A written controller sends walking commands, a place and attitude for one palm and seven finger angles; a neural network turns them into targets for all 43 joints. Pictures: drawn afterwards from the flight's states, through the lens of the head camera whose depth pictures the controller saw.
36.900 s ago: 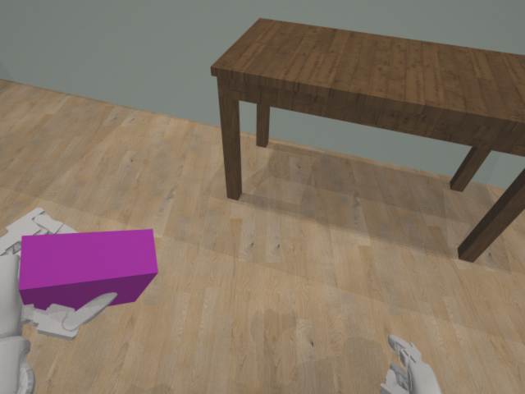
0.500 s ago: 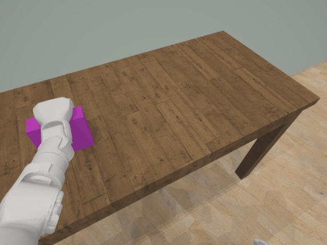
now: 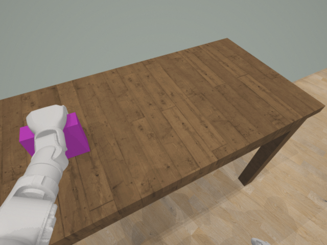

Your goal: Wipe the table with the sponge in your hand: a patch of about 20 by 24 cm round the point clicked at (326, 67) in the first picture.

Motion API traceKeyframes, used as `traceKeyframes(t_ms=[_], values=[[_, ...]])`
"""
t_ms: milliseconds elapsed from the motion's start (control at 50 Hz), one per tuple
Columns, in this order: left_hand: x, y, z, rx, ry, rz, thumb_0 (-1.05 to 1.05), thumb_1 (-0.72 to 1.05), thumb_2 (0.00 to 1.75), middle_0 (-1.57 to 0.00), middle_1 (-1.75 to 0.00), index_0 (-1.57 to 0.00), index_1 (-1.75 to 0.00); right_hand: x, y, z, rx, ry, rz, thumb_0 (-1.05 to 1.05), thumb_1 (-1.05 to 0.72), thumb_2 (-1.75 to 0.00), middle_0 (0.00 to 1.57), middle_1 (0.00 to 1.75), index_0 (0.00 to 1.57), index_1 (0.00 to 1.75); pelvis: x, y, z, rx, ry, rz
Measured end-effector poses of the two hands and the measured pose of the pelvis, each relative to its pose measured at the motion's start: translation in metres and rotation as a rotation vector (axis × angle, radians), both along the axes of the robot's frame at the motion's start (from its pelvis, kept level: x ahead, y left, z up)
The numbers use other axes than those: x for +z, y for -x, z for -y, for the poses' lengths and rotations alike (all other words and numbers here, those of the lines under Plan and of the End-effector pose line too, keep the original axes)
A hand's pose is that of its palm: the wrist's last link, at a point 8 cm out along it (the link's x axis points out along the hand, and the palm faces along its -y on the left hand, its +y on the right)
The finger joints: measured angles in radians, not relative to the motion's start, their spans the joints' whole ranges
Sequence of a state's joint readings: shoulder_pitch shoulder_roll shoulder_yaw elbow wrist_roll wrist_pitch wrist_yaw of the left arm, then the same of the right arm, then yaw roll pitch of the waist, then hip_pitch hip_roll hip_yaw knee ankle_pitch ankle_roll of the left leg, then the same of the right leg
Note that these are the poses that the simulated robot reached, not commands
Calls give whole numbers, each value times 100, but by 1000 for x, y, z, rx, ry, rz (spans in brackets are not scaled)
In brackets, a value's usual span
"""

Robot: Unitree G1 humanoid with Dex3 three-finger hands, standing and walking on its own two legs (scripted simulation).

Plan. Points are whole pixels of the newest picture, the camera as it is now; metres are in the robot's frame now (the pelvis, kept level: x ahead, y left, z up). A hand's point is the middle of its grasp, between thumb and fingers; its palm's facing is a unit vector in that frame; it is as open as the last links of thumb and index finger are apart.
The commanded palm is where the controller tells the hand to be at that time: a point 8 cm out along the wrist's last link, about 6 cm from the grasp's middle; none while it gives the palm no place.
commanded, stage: slide back across to the first lane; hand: left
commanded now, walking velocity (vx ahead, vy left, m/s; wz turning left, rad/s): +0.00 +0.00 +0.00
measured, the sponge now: (60, 144) +0.38 +0.31 +0.00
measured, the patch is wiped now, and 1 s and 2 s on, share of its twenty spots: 0.90 0.90 0.90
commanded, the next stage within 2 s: wipe back along the first lane in 0.18 s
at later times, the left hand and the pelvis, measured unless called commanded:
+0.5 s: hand (43, 144) +0.35 +0.33 +0.04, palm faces -0.07 -0.02 -1.00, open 9.2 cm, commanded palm +0.32 +0.31 +0.08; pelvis +0.02 +0.00 +0.00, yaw +1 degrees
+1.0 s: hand (46, 162) +0.30 +0.30 +0.04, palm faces -0.03 -0.02 -1.00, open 9.2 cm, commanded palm +0.27 +0.28 +0.06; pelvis +0.00 +0.00 +0.00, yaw +1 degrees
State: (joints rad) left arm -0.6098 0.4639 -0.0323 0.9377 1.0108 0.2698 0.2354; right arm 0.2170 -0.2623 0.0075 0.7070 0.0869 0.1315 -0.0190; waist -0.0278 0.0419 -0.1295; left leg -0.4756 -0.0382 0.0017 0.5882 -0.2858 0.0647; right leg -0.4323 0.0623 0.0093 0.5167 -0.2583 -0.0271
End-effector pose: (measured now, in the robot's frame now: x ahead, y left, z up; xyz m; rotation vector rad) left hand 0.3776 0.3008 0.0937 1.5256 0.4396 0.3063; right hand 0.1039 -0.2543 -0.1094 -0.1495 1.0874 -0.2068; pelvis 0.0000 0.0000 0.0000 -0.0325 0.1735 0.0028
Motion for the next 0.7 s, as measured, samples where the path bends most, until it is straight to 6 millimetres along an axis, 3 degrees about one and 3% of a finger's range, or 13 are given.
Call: traceKeyframes(t_ms=[200,340,700], values=[[0,13,-16,4,2,-4,-1,-47,114,-80,-145,-82,-145,8,-36,0,42,9,47,1,-91,-90,20,30,20,30,2,-9,1,8,1,10],[1,20,-28,26,6,-27,-1,-47,114,-80,-145,-81,-145,10,-49,-1,62,11,51,1,-91,-90,20,30,20,30,3,-12,3,16,0,14],[-1,59,-11,25,-4,27,-1,-44,112,-79,-145,-80,-147,13,-64,-10,86,-22,109,1,-91,-90,20,30,20,30,4,-10,1,17,-3,51]])
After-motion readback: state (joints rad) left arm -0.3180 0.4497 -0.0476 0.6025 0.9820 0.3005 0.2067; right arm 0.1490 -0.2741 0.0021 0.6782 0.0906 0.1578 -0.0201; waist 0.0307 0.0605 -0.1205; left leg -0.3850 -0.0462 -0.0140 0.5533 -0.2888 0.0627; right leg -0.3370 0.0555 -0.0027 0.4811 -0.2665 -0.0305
